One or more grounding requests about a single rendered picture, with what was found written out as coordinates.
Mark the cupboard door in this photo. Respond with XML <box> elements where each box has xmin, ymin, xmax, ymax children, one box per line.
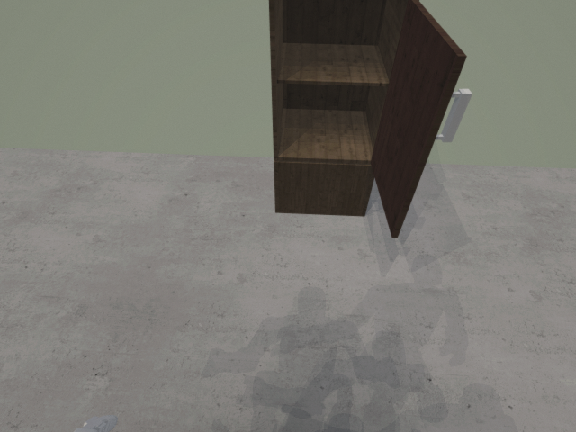
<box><xmin>371</xmin><ymin>0</ymin><xmax>467</xmax><ymax>239</ymax></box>

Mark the handle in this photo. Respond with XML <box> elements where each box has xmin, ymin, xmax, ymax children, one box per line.
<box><xmin>435</xmin><ymin>89</ymin><xmax>473</xmax><ymax>142</ymax></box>

